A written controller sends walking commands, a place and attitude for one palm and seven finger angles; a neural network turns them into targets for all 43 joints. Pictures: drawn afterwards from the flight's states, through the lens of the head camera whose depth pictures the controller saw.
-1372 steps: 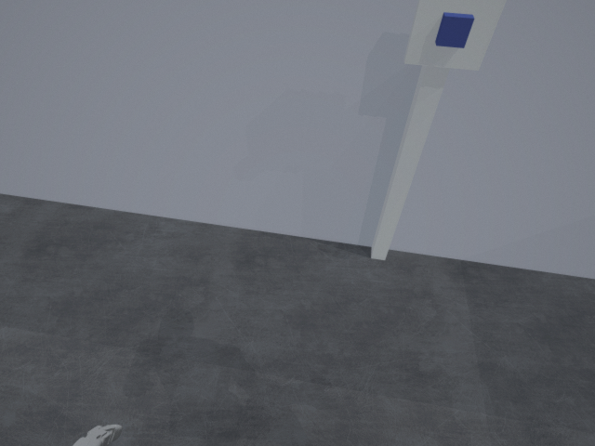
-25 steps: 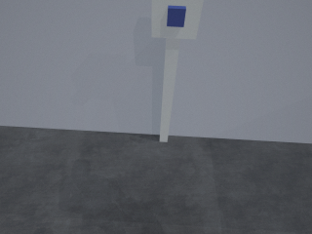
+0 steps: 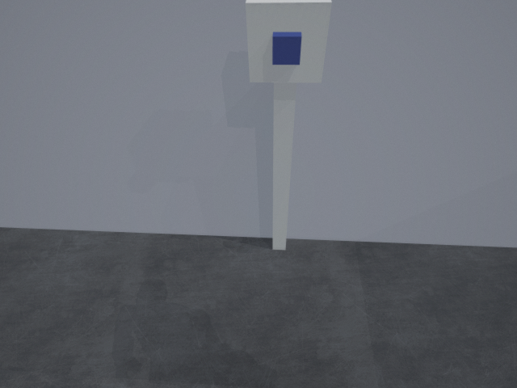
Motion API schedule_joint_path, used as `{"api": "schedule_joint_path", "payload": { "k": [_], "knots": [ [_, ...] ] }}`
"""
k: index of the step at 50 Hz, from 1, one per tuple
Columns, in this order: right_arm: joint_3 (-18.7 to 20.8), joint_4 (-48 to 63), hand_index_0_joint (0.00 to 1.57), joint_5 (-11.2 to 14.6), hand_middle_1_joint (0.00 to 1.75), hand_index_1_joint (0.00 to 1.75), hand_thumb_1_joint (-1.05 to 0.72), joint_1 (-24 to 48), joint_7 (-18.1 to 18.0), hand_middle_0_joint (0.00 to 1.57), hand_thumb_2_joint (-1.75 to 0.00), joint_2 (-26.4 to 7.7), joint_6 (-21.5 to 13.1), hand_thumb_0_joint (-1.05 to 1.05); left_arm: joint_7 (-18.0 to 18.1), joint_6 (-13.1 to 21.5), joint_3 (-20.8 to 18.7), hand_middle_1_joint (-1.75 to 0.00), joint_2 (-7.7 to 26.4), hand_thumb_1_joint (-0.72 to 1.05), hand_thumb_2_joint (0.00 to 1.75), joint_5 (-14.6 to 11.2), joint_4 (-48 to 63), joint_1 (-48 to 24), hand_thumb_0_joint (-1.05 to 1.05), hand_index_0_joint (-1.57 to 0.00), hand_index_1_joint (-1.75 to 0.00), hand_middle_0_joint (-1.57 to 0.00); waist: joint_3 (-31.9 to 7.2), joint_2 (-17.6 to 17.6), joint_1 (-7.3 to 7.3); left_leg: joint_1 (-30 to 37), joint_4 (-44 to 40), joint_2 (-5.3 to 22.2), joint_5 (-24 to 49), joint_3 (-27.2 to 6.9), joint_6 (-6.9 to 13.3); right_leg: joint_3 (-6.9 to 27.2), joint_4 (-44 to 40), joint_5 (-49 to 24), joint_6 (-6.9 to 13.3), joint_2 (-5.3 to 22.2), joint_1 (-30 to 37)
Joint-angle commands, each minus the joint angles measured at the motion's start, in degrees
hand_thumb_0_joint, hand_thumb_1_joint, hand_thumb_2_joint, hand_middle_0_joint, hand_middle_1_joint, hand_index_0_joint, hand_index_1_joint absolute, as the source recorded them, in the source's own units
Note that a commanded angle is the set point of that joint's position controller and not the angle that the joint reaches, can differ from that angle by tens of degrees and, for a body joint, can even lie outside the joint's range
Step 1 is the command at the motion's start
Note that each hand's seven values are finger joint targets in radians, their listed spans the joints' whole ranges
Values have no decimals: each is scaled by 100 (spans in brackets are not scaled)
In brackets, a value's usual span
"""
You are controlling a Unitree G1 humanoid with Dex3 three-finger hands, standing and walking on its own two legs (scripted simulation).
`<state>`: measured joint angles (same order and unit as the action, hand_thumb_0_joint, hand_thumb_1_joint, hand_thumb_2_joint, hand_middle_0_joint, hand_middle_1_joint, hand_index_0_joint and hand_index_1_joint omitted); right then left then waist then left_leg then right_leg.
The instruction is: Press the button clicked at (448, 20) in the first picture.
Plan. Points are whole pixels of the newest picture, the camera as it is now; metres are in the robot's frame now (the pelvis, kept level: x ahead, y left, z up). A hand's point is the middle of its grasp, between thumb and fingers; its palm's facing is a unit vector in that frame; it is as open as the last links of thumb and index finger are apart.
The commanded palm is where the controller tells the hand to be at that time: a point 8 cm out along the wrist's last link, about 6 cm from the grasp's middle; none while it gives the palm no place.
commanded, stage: let the arm hang, fingers relaxed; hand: left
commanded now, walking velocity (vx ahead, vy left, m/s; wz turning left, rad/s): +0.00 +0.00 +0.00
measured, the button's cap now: (286, 48) +0.78 -0.02 +0.16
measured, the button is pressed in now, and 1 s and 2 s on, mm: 0 0 0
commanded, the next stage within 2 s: stand and wait in 0.30 s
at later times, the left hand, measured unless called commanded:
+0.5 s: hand out of the picture +0.05 +0.18 -0.17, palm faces +0.01 -0.97 -0.23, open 7.4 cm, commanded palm none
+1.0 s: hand out of the picture +0.07 +0.19 -0.16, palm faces +0.00 -0.97 -0.26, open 7.4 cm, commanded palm none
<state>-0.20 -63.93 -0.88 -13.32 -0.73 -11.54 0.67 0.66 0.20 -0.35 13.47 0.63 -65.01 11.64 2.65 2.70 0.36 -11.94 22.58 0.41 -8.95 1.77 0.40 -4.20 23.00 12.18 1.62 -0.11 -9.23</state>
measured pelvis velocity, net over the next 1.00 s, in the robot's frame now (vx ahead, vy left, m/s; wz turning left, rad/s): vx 0.03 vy -0.02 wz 0.00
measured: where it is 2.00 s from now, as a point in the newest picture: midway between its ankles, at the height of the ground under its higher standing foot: outside the picture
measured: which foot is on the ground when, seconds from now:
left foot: down 0.00-1.00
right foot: down 0.00-1.00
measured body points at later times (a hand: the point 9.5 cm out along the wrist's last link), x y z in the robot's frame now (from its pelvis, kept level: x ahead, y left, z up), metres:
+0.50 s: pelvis +0.02 -0.01 +0.00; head +0.04 -0.02 +0.45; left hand +0.05 +0.23 -0.15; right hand +0.03 -0.25 -0.16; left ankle +0.04 +0.11 -0.74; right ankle +0.01 -0.10 -0.74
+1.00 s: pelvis +0.03 -0.02 +0.00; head +0.04 -0.03 +0.45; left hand +0.07 +0.24 -0.14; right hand +0.06 -0.27 -0.16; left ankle +0.04 +0.11 -0.74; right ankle +0.01 -0.10 -0.74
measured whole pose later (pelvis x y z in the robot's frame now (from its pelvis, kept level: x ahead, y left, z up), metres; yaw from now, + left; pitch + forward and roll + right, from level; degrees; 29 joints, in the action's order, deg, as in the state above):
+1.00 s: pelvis +0.03 -0.02 +0.00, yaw +0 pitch -2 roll +0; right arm 0.4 -65.4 -0.8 -10.5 -1.6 -13.8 0.3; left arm 0.5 1.2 -0.7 12.8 0.5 -65.7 10.1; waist 3.2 1.4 0.4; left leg -8.3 19.6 1.8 -9.7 1.4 -1.2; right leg -4.4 19.0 12.4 2.9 -1.7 -5.2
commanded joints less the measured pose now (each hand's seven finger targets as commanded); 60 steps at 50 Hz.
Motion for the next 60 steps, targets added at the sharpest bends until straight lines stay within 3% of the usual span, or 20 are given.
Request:
{"api": "schedule_joint_path", "payload": {
  "k": [1, 20, 28, 34, 38, 46, 60],
  "knots": [
    [135, 101, 20, -17, 30, 30, -90, -205, -70, 20, -90, -710, -112, 0, 76, 83, -149, -30, 692, 90, 90, -16, 157, 98, 0, -20, -30, -20, 62, -317, -9, 71, -469, 571, 207, -576, 108, 699, -652, 122, 127, 686, -203],
    [138, 5, 20, -13, 30, 30, -90, -134, -140, 20, -90, -644, -148, 0, 93, 143, -188, -30, 537, 90, 90, -20, 73, 158, 0, -20, -30, -20, -143, -142, 9, 375, -445, 603, 659, -489, 55, 656, -676, -711, 127, 707, 117],
    [170, 32, 20, 2, 30, 30, -90, -79, -148, 20, -90, -754, -129, 0, 101, 168, -209, -30, 630, 90, 90, -19, 85, 173, 0, -20, -30, -20, -171, -338, 14, 468, -396, 616, 702, -463, 61, 637, -713, -927, 132, 707, 149],
    [166, 13, 20, -9, 30, 30, -90, -16, -140, 20, -90, -779, -112, 0, 94, 157, -200, -30, 681, 90, 90, -22, 77, 123, 0, -20, -30, -20, -13, -268, 24, 448, -438, 614, 573, -464, 53, 678, -794, -735, 133, 722, 69],
    [186, 41, 20, 1, 30, 30, -90, 21, -138, 20, -90, -872, -118, 0, 93, 179, -226, -30, 781, 90, 90, -14, 107, 87, 0, -20, -30, -20, -143, -392, 20, 504, -423, 625, 651, -459, 53, 664, -790, -917, 125, 717, 176],
    [177, 36, 20, -17, 30, 30, -90, 141, -134, 20, -90, -964, -131, 0, 75, 175, -224, -30, 849, 90, 90, -24, 118, -32, 0, -20, -30, -20, -100, -190, 15, 510, -490, 638, 652, -474, 43, 710, -826, -869, 135, 730, 188],
    [180, 62, 20, -12, 30, 30, -90, 263, -130, 20, -90, -1108, -147, 0, 63, 186, -254, -30, 1006, 90, 90, -26, 171, -218, 0, -20, -30, -20, -197, -239, 9, 538, -528, 664, 739, -480, 31, 702, -862, -1012, 121, 749, 327]
  ]
}}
